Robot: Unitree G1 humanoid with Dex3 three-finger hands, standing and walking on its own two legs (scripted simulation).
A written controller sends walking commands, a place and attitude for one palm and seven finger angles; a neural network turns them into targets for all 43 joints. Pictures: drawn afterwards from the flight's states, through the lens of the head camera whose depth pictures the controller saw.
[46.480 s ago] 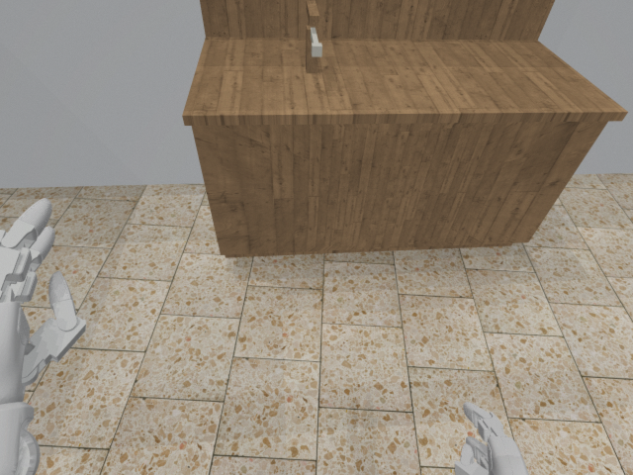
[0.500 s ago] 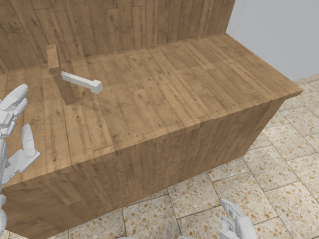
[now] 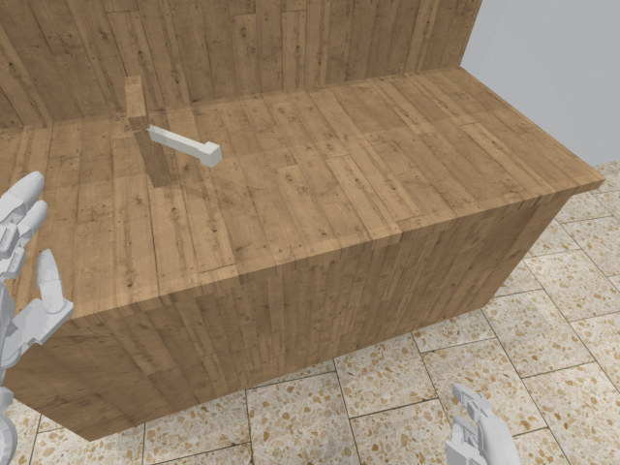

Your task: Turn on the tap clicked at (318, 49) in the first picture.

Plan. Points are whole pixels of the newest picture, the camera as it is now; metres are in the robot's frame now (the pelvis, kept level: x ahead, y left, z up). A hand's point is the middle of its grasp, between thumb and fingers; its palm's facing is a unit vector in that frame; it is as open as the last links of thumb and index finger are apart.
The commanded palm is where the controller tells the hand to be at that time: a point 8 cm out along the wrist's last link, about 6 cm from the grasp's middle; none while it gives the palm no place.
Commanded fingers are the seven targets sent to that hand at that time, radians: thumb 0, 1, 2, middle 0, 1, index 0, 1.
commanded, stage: come to a stop and stand still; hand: left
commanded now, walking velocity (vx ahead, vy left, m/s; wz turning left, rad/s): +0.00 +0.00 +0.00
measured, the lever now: (210, 154) +0.56 +0.21 +0.08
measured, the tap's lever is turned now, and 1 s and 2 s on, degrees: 44 44 44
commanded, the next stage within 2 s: look again from close up in 0.48 s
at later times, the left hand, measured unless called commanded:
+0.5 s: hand (57, 345) +0.19 +0.24 +0.16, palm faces +0.35 -0.84 -0.41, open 7.4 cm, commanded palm +0.13 +0.28 +0.19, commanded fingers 0.00 0.90 0.90 -0.20 -0.30 -0.20 -0.30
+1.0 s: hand (26, 360) +0.17 +0.26 +0.16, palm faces +0.40 -0.86 -0.33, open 7.4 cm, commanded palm +0.12 +0.28 +0.19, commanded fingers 0.00 0.90 0.90 -0.20 -0.30 -0.20 -0.30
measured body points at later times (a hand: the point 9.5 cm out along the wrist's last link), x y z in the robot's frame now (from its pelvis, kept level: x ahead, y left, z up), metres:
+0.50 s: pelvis -0.03 +0.00 +0.00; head -0.01 +0.01 +0.45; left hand +0.16 +0.28 +0.18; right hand +0.13 -0.23 -0.09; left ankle -0.05 +0.12 -0.72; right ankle +0.06 -0.07 -0.72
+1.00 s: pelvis -0.04 +0.01 +0.02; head -0.04 +0.02 +0.47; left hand +0.15 +0.30 +0.17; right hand +0.13 -0.21 -0.05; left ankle -0.04 +0.12 -0.72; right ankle +0.04 -0.07 -0.72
